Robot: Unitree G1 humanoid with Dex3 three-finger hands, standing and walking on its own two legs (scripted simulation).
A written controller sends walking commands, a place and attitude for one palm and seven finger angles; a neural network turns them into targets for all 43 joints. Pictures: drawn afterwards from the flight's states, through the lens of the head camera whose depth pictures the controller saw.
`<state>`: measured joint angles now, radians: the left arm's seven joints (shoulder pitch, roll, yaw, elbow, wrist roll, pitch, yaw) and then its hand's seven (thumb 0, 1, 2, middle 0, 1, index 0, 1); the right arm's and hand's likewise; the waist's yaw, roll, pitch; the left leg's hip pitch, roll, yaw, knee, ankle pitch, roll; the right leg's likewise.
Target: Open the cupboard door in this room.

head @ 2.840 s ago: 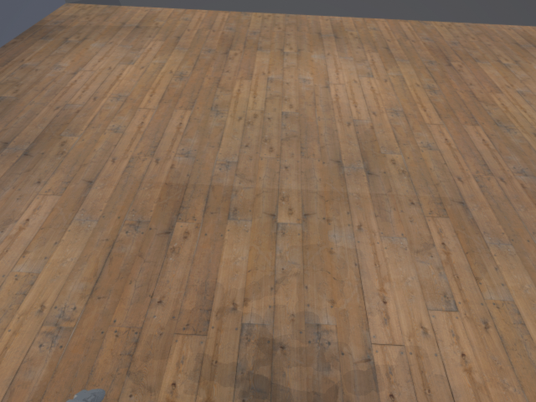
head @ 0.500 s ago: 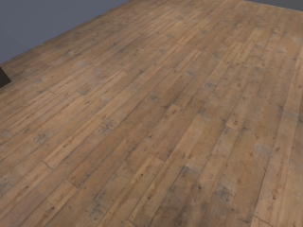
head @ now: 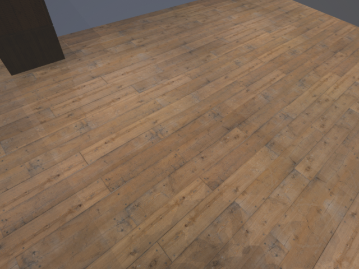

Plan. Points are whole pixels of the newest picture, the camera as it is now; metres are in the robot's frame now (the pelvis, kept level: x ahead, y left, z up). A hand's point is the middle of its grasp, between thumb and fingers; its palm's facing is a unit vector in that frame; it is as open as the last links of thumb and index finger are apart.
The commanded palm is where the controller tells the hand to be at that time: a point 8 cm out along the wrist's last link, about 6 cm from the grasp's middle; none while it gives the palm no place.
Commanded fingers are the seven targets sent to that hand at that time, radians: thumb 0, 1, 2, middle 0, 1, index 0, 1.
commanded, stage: turn or walk to find it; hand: left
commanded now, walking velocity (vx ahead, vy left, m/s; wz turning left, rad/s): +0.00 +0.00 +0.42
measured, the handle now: out of the picture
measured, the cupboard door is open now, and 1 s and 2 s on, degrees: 0 0 0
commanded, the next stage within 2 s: stand and wait in 0.28 s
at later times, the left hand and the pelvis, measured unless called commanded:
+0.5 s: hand out of the picture +0.03 +0.17 -0.14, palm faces +0.18 -0.95 -0.27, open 7.4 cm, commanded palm none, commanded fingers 0.00 0.90 0.90 -0.20 -0.30 -0.20 -0.30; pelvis -0.02 -0.03 +0.01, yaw +9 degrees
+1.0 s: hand out of the picture -0.11 +0.14 -0.16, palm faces +0.23 -0.96 -0.15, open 7.4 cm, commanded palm none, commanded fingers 0.00 0.90 0.90 -0.20 -0.30 -0.20 -0.30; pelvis -0.05 -0.01 +0.02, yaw +10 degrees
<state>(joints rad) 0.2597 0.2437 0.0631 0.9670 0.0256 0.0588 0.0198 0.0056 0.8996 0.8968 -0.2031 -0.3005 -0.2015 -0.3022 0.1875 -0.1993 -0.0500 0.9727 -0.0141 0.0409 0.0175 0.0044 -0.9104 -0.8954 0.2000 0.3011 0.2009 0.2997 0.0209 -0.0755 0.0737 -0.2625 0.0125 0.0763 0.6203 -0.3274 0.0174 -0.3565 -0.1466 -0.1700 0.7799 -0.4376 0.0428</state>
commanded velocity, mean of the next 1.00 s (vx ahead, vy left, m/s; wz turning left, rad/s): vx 0.00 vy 0.00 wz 0.11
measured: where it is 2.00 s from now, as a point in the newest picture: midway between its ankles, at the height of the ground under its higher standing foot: outside the picture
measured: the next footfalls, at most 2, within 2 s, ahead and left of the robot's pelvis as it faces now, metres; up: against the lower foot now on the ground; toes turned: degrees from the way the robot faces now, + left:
right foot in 0.40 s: +0.03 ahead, -0.13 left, +0.00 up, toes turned +5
left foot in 0.76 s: -0.05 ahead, +0.11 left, +0.00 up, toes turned +13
